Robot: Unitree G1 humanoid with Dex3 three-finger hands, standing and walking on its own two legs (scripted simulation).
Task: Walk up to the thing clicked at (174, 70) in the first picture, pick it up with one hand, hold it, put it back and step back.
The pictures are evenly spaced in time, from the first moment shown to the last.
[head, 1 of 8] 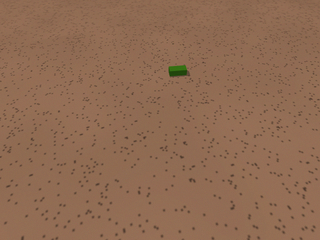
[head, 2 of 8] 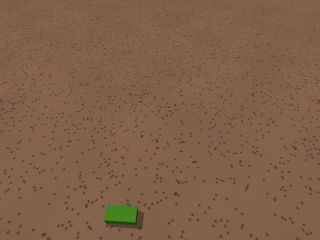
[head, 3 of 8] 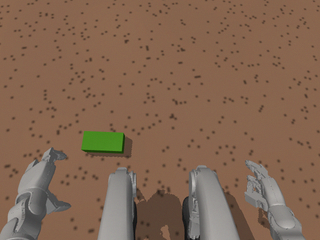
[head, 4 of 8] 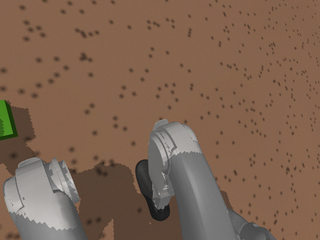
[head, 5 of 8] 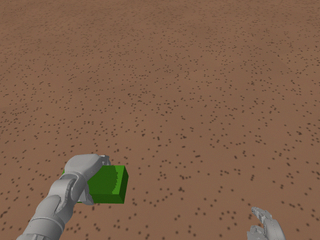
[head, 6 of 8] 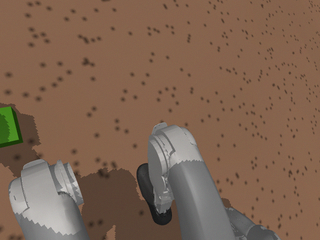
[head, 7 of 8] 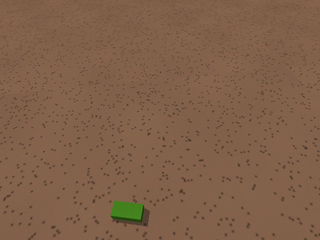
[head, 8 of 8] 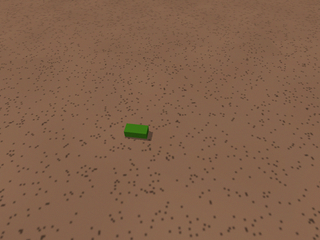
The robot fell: no
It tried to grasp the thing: yes
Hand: left
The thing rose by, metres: 0.68
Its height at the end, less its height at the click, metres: +0.00
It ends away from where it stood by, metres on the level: 0.01
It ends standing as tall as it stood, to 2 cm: yes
